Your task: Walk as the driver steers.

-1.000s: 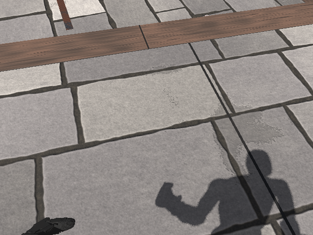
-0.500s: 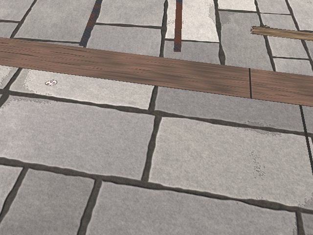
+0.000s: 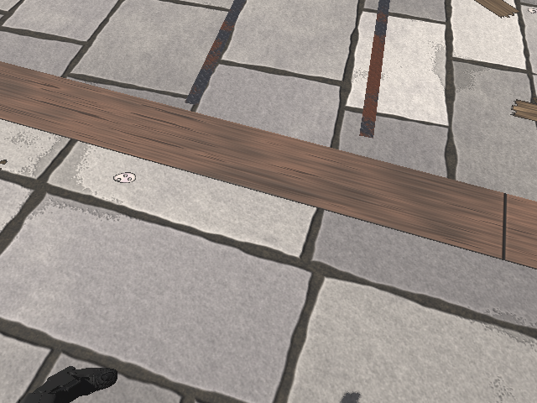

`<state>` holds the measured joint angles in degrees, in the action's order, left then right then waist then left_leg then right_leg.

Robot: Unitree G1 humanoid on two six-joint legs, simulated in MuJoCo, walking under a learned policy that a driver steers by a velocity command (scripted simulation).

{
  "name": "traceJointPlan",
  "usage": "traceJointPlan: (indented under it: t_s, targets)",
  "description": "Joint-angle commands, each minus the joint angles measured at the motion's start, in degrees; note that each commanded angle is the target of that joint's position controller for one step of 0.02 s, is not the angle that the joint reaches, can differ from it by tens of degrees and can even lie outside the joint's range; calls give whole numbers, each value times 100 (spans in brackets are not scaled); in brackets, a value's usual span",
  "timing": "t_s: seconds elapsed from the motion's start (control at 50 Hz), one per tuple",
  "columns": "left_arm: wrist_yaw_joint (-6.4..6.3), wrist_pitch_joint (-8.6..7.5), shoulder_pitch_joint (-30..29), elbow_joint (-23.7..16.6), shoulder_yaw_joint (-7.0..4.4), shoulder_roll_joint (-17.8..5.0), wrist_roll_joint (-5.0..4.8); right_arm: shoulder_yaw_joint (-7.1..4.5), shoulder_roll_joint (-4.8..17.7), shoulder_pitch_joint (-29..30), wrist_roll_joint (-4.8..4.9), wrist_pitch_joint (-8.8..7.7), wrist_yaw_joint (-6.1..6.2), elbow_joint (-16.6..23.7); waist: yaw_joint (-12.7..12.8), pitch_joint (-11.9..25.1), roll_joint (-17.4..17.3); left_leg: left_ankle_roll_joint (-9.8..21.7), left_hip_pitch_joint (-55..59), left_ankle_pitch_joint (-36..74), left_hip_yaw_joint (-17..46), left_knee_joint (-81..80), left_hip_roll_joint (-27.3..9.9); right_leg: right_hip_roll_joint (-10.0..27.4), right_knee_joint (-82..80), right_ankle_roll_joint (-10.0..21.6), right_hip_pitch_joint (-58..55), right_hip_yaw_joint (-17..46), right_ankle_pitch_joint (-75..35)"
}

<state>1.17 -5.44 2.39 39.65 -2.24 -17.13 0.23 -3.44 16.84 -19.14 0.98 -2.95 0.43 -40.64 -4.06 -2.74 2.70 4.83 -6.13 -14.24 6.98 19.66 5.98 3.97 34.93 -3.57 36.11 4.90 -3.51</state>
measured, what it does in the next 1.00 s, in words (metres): walks ahead, turning right: right foot, then left foot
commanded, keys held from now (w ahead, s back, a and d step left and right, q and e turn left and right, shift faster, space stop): w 0.12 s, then w+e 0.88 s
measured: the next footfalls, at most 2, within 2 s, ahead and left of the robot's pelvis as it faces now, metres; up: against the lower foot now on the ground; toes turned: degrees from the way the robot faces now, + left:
right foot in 0.14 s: +0.26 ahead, -0.14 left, +0.00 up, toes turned +4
left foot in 0.60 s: +0.52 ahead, +0.08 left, +0.00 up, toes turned -13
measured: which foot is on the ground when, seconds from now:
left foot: down 0.00-0.16, up 0.18-0.58, down 0.60-1.00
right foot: up 0.00-0.12, down 0.14-0.62, up 0.64-1.00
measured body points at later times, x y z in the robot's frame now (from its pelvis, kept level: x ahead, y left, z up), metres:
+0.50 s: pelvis +0.28 -0.05 +0.00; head +0.32 -0.05 +0.45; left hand +0.30 +0.24 -0.12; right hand +0.50 -0.29 -0.08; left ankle +0.46 +0.11 -0.71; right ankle +0.22 -0.14 -0.75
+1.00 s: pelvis +0.54 -0.06 -0.01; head +0.57 -0.08 +0.44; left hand +0.83 +0.08 -0.09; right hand +0.45 -0.34 -0.13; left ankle +0.48 +0.09 -0.75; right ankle +0.64 -0.25 -0.70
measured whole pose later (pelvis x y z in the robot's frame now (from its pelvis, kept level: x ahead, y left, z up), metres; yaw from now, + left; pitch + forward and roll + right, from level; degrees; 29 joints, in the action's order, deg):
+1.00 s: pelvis +0.54 -0.06 -0.01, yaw -23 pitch +1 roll +3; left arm 2.5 -1.4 6.1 36.4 -3.1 -17.1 -1.3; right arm -4.3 17.3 -19.3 0.4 -4.7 0.0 -47.0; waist -5.5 -2.6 2.6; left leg -0.4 2.3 -16.9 -10.4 13.5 0.7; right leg 5.3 41.2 0.3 38.0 1.3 1.6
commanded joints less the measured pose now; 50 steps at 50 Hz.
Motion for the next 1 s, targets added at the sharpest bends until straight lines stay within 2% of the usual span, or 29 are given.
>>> traceJointPlan:
  t_s: [0.02, 0.08, 0.1, 0.12, 0.14, 0.16, 0.18, 0.2, 0.22, 0.24, 0.26, 0.28, 0.32, 0.42, 0.48, 0.52, 0.56, 0.58, 0.6, 0.62, 0.64, 0.66, 0.68, 0.7, 0.72, 0.76, 0.82, 0.92, 1.0]
  targets:
    - [80, -145, -601, -476, -91, -432, -45, -241, 899, -282, 25, -56, 36, 131, -120, 97, -772, 742, -224, 1015, 904, -390, -1426, -216, -475, 134, -604, -198, -316]
    - [111, -190, -441, -478, -168, -599, -48, -255, 920, -314, -2, 2, 48, 21, 20, 51, -947, 640, 356, 1527, 1210, -41, -1714, -236, -672, 415, -647, -215, 420]
    - [101, -204, -197, -424, -206, -654, -45, -257, 922, -249, -3, 26, 46, 15, 169, 115, -1013, 575, 439, 2054, 1202, 200, -1693, -306, -781, 533, -949, -329, 636]
    - [70, -220, 352, -269, -294, -784, -22, -221, 838, -163, -15, 43, 39, 35, 469, 432, -947, 452, 429, 2873, 1014, 826, -1438, -408, -979, 701, -1712, -473, 563]
    - [44, -227, 1179, -128, -369, -1007, 30, -132, 662, -107, -85, 51, 37, 123, 840, 1208, -737, 273, -3, 2781, 693, 2025, -1157, 89, -704, 1026, -3028, -53, 336]
    - [40, -197, 1916, 3, -496, -1499, 92, -15, 325, -799, -59, -11, 37, 183, 757, 2158, 526, -179, -1803, 1018, 175, 4077, -379, 1252, -714, 1915, -5181, 2039, 852]
    - [125, -149, 2214, 232, -461, -1270, -81, 21, 367, -931, 0, -77, 28, 175, 774, 2260, 1458, -386, -3138, -1792, 134, 5186, -36, 1750, -1738, 2329, -5732, 4010, 2358]
    - [129, -122, 1888, 166, -336, -882, -194, -85, 839, -329, 76, -122, 8, 249, 859, 1347, 743, -342, -3752, -1534, 250, 5543, -444, 1630, -1951, 2078, -5142, 3742, 3198]
    - [108, -63, 1542, 70, -275, -720, -133, -83, 868, 268, 57, -167, -3, 382, 847, 755, 245, -307, -3776, -1088, 41, 5423, -681, 1362, -2013, 1883, -4389, 3012, 2949]
    - [103, -23, 1339, 47, -236, -656, -72, -72, 785, 602, -38, -220, -14, 482, 736, 272, -40, -317, -3736, -788, -86, 5052, -837, 1128, -2137, 1851, -3666, 2503, 2305]
    - [81, -23, 1235, 16, -204, -573, -29, -89, 724, 622, -129, -251, -18, 498, 587, 206, -25, -337, -3470, -509, -62, 4619, -1005, 927, -2211, 1793, -3299, 2197, 1744]
    - [60, -14, 1194, -3, -190, -554, -9, -75, 619, 534, -155, -268, -32, 491, 480, 248, 105, -388, -3205, -380, -103, 4336, -1046, 749, -2292, 1773, -3106, 1973, 1310]
    - [10, -7, 1262, 31, -210, -607, -71, -30, 447, 472, -179, -266, -40, 488, 405, 348, 260, -534, -2986, -362, -256, 3746, -1027, 612, -2370, 1849, -2910, 1605, 656]
    - [-140, 90, 1602, 187, -329, -924, -162, 98, 207, 1461, -150, -313, -73, 705, 697, 203, 188, -799, -2363, 1149, -402, 1755, -752, 320, -2380, 1661, -2346, 1016, 342]
    - [-179, 180, 1945, 288, -341, -933, -202, 71, 296, 1906, -70, -367, -129, 805, 844, 199, 210, -821, -2013, 1617, -332, 1172, -569, 366, -2165, 1552, -2405, 1210, 577]
    - [-202, 228, 2029, 308, -350, -924, -218, 12, 426, 2000, -40, -402, -147, 851, 796, 214, 266, -745, -1798, 1466, -221, 866, -545, 463, -1937, 1443, -2605, 1518, 854]
    - [-215, 268, 1936, 278, -369, -927, -208, -67, 569, 1758, -19, -438, -138, 806, 572, 264, 379, -581, -1319, 1190, -232, 634, -573, 499, -1601, 1308, -2663, 1733, 880]
    - [-212, 280, 1882, 248, -338, -814, -191, -137, 666, 1361, -35, -449, -108, 695, 345, 424, 363, -438, -698, 1124, -294, 423, -608, 323, -1231, 1180, -2542, 1673, 751]
    - [-189, 264, 1818, 173, -254, -571, -141, -225, 870, 740, -105, -463, -59, 612, 21, 914, 191, -181, 357, 951, 25, 459, -1054, 20, -283, 1000, -2182, 1422, 813]
    - [-187, 241, 1932, 31, -116, -146, 14, -316, 1241, -169, -138, -419, -1, 518, -239, 1766, -763, 158, 1770, 740, 1151, 547, -2178, -468, 1469, 754, -1346, 778, 2368]
    - [-185, 184, 2570, -178, -73, -94, -223, -375, 1472, -328, -159, -323, -64, 330, 145, 2054, -2530, 961, 2631, -789, 3649, -86, -3148, -788, 2960, 575, 419, 299, 3884]
    - [-214, 208, 2384, 8, -207, -679, -306, -257, 895, -49, -106, -315, -92, 424, 37, 1348, -1529, 839, 2084, -1531, 3458, -327, -2928, -379, 3576, 493, 888, 496, 3487]
    - [-199, 244, 1878, -50, -266, -845, -265, -177, 609, 147, -93, -305, -81, 436, -30, 777, -1056, 631, 1526, -1094, 2455, -333, -2659, -224, 3677, 463, 952, 382, 2967]
    - [-195, 279, 1709, -57, -265, -740, -216, -129, 499, 397, -132, -306, -97, 425, 98, 510, -700, 548, 978, -314, 1803, -458, -2392, -56, 3572, 397, 741, 299, 2576]
    - [-176, 297, 1551, -122, -284, -684, -162, -101, 384, 567, -151, -302, -100, 369, 190, 304, -736, 536, 629, 211, 1348, -575, -2208, 76, 3333, 363, 667, 286, 2335]
    - [-108, 361, 1516, -189, -258, -462, -196, -114, 381, 668, -172, -341, -89, 283, 318, 195, -943, 515, 167, 802, 672, -838, -2024, 227, 3138, 313, 359, 151, 2077]
    - [-69, 409, 1194, -390, -206, -287, -153, -195, 574, 630, -128, -389, -70, 119, 330, 97, -751, 664, 87, 1438, 101, -1073, -2095, 297, 2615, 201, 540, 82, 1696]
    - [93, 329, 473, -602, -116, -173, -146, -263, 851, 551, -97, -319, -25, -91, 112, -11, -570, 516, 217, 1913, -889, -1120, -1967, 224, 1037, 281, 246, -232, 360]
    - [208, 331, -114, -884, -118, -235, -164, -325, 1061, 257, 16, -222, -15, -297, -11, -165, -567, 337, 706, 2160, -1254, -953, -2141, 101, 327, 523, 126, -515, 480]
